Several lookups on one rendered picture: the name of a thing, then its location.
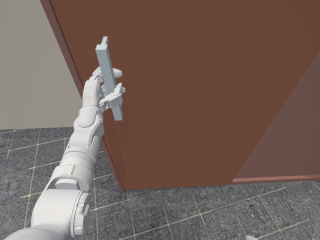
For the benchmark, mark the robot left upper arm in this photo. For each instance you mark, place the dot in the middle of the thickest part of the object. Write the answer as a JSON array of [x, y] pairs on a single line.
[[61, 214]]

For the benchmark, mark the handle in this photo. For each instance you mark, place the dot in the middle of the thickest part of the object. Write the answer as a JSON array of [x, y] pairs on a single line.
[[103, 55]]

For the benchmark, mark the left robot hand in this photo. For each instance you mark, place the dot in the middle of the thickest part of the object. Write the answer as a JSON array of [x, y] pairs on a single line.
[[96, 95]]

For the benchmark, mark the robot left forearm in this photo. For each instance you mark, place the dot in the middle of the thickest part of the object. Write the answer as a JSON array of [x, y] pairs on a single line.
[[75, 169]]

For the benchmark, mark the wardrobe door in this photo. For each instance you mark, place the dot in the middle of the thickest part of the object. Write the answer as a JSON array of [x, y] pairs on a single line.
[[290, 146], [203, 79]]

